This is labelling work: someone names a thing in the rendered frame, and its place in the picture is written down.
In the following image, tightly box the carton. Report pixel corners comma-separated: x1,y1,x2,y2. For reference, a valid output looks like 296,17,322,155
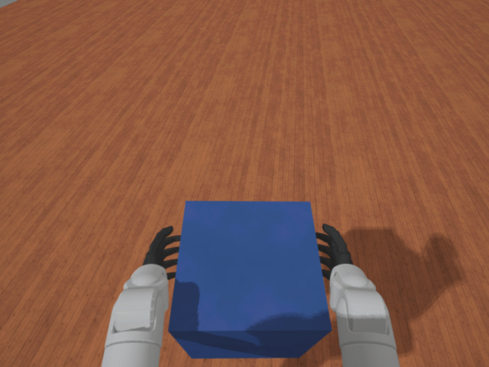
168,201,332,359

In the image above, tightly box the left robot hand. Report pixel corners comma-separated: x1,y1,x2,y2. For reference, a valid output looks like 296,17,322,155
142,226,181,280

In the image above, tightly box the robot right forearm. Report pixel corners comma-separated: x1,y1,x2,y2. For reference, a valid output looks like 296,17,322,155
329,264,400,367

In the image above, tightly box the robot left forearm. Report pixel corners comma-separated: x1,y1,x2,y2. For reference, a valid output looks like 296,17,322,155
102,264,169,367

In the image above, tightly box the right robot hand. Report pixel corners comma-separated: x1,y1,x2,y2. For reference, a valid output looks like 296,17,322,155
316,224,353,281

